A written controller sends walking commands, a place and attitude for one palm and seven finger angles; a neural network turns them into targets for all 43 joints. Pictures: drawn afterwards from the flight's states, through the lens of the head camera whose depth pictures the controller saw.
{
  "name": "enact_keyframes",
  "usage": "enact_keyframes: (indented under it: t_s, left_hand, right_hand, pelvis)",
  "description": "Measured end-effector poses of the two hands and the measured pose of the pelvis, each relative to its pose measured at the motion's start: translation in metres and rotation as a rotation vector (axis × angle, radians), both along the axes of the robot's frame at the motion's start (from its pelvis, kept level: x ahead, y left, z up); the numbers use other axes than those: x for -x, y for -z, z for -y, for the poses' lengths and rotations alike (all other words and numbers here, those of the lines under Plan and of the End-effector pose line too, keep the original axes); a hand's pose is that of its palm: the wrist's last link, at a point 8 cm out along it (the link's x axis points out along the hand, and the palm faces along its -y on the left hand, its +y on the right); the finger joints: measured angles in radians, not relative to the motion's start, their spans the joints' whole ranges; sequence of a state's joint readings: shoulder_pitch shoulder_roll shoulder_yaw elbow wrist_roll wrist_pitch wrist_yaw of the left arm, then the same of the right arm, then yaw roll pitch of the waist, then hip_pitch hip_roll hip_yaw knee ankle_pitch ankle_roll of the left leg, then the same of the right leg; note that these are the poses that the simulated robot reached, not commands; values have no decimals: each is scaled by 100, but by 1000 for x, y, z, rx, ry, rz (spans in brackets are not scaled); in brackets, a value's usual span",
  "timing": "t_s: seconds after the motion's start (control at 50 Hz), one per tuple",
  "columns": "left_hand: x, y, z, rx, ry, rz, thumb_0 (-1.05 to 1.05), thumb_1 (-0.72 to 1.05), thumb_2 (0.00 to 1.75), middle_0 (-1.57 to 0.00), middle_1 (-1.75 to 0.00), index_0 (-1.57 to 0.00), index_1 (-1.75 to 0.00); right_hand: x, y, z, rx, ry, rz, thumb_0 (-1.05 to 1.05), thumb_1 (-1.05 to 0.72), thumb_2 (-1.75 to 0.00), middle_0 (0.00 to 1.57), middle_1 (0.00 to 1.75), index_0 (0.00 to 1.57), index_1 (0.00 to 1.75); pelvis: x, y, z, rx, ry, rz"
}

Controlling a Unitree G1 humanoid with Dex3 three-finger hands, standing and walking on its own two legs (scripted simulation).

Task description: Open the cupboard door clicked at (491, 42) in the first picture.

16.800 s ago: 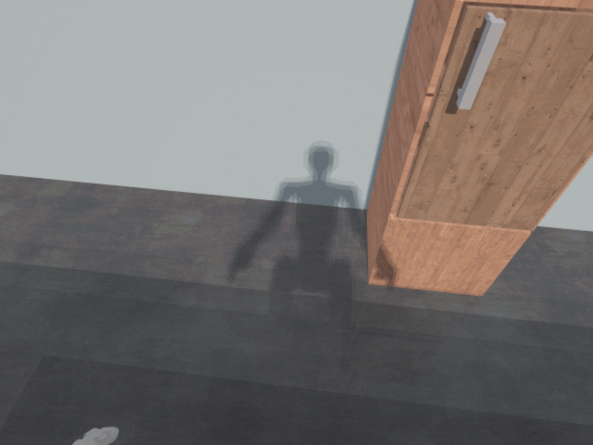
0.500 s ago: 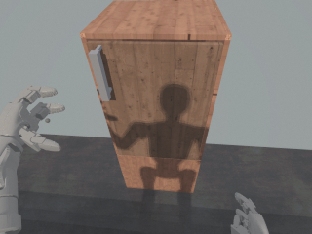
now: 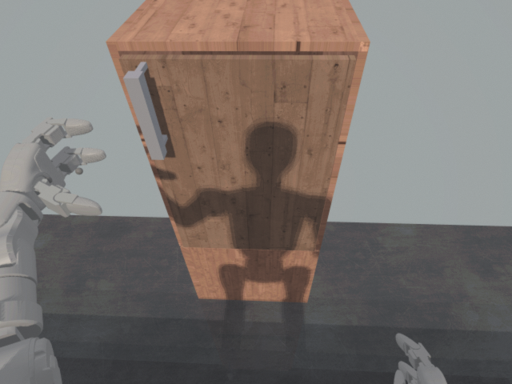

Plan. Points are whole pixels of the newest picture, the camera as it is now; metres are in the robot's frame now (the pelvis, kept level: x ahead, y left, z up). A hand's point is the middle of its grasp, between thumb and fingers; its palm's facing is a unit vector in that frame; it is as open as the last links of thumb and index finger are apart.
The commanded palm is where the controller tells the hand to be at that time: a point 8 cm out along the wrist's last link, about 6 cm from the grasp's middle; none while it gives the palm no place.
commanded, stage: move the hooked fingers beside the handle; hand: left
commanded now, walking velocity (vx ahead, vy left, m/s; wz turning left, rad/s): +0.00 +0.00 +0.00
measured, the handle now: (151, 113) +0.54 +0.23 +0.16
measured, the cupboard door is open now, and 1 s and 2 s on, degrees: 0 0 0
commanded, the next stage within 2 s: none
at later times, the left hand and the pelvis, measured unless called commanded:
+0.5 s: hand (93, 146) +0.42 +0.29 +0.17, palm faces +0.06 -1.00 -0.01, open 14.0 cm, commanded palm +0.40 +0.34 +0.17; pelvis +0.01 +0.01 +0.00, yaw +0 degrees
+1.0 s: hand (105, 125) +0.49 +0.30 +0.16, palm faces +0.02 -1.00 +0.02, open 14.0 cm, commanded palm +0.47 +0.36 +0.17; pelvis +0.02 +0.02 -0.01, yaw -1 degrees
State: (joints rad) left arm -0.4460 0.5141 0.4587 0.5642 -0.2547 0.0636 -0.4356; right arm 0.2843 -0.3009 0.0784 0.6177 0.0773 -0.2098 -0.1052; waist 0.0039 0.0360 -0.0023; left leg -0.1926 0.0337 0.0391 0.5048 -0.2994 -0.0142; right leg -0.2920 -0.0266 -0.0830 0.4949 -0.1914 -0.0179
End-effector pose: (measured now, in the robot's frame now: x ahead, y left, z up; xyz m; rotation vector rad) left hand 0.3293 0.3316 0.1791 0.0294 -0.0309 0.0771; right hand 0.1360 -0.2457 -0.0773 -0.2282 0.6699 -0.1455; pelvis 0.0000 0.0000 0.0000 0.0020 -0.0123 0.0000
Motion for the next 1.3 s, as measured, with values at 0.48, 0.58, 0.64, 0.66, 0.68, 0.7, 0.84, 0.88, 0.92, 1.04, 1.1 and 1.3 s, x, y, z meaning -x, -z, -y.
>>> enact_keyframes:
  t_s: [0.48, 0.58, 0.64, 0.66, 0.68, 0.7, 0.84, 0.88, 0.92, 1.04, 1.1, 1.3]
  left_hand:
    - [-62, 7, -10, 20, 16, -34, -1, -50, 30, -30, -120, -30, -120]
    - [-78, 9, -12, 32, 23, -33, -1, -50, 30, -30, -120, -30, -120]
    - [-87, 10, -14, 34, 28, -38, -1, -50, 30, -30, -120, -30, -120]
    - [-90, 10, -15, 35, 28, -38, -1, -50, 30, -30, -120, -30, -120]
    - [-92, 11, -16, 37, 29, -39, -1, -50, 30, -30, -120, -30, -120]
    - [-95, 11, -17, 39, 30, -41, -1, -50, 30, -30, -120, -30, -120]
    - [-114, 13, -21, 37, 46, -39, -1, -50, 30, -30, -120, -30, -120]
    - [-120, 15, -22, 46, 51, -45, -1, -50, 30, -30, -120, -30, -120]
    - [-126, 16, -22, 45, 53, -54, -1, -50, 30, -30, -120, -30, -120]
    - [-142, 17, -24, 56, 51, -47, -1, -50, 30, -30, -120, -30, -120]
    - [-147, 15, -26, 42, 51, -34, -1, -50, 30, -30, -120, -30, -120]
    - [-138, 25, -32, 50, 49, -50, -1, -50, 30, -30, -120, -30, -120]
  right_hand:
    - [34, 13, 8, 42, 59, -174, 1, -90, -90, 21, 30, 20, 30]
    - [45, 16, 9, 54, 76, -228, 1, -90, -90, 21, 30, 20, 30]
    - [52, 18, 10, 59, 89, -262, 1, -90, -90, 21, 30, 20, 30]
    - [55, 19, 10, 61, 94, -274, 1, -90, -90, 21, 30, 20, 30]
    - [58, 19, 11, 62, 99, -287, 1, -90, -90, 21, 30, 20, 30]
    - [61, 20, 11, 64, 104, -299, 1, -90, -90, 21, 30, 20, 30]
    - [80, 23, 12, 77, 135, -393, 1, -90, -90, 21, 30, 20, 30]
    - [85, 24, 11, 80, 143, -417, 1, -90, -90, 21, 30, 20, 30]
    - [90, 24, 11, 82, 151, -438, 1, -90, -90, 21, 30, 20, 30]
    - [100, 23, 8, 83, 177, -491, 1, -90, -90, 21, 30, 20, 30]
    - [104, 23, 6, 77, 191, -511, 1, -90, -90, 21, 30, 20, 30]
    - [93, 26, -2, 43, 177, -513, 1, -90, -90, 21, 30, 20, 30]
  pelvis:
    - [-8, 2, -8, 7, 1, -80]
    - [-10, 3, -10, 9, 2, -101]
    - [-11, 4, -11, 10, 4, -114]
    - [-12, 4, -11, 10, 5, -119]
    - [-13, 4, -12, 10, 6, -125]
    - [-13, 5, -12, 11, 6, -130]
    - [-17, 6, -16, 15, 9, -163]
    - [-18, 7, -17, 17, 9, -172]
    - [-19, 7, -18, 18, 9, -182]
    - [-23, 9, -21, 22, 16, -207]
    - [-25, 9, -23, 23, 21, -216]
    - [-32, 9, -26, 26, 27, -216]
